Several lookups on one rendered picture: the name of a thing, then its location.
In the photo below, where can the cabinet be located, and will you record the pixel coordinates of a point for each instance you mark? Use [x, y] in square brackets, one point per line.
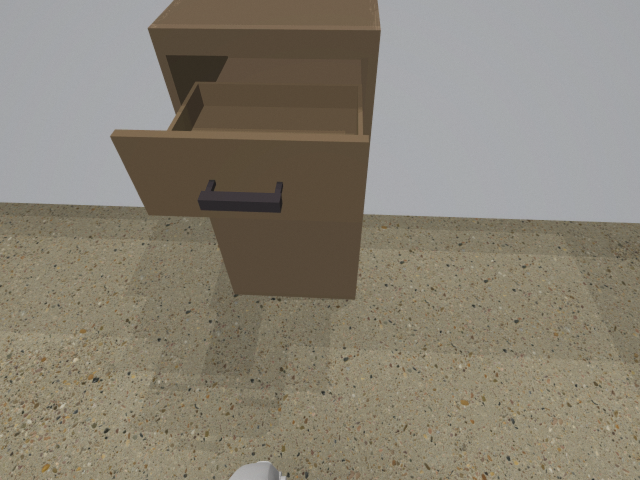
[277, 41]

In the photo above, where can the drawer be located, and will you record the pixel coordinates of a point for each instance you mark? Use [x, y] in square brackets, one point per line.
[249, 136]

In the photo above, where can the handle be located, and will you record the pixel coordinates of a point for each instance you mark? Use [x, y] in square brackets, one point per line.
[240, 201]

